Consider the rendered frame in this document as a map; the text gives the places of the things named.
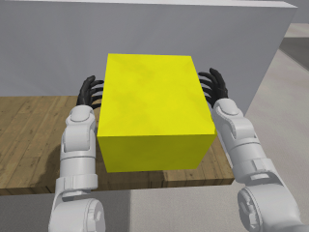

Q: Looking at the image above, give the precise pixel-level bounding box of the robot left upper arm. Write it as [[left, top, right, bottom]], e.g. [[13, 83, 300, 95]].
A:
[[49, 198, 106, 232]]

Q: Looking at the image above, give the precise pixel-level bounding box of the robot right upper arm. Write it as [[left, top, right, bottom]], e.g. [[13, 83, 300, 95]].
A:
[[238, 183, 309, 232]]

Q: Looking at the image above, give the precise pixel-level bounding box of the robot left forearm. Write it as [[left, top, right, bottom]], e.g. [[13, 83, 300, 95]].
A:
[[48, 104, 98, 232]]

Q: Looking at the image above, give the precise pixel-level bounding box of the robot right forearm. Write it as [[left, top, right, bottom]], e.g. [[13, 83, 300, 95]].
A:
[[211, 98, 301, 220]]

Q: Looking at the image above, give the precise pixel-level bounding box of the left robot hand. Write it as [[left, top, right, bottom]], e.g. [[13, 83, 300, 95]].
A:
[[76, 75, 104, 110]]

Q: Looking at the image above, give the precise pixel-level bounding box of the table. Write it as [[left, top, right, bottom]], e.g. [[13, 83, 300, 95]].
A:
[[0, 95, 235, 196]]

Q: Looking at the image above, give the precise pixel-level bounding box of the carton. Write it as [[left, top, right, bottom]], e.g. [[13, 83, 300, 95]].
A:
[[97, 53, 218, 173]]

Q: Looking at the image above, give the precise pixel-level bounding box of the right robot hand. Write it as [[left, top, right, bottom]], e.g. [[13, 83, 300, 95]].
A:
[[198, 68, 229, 109]]

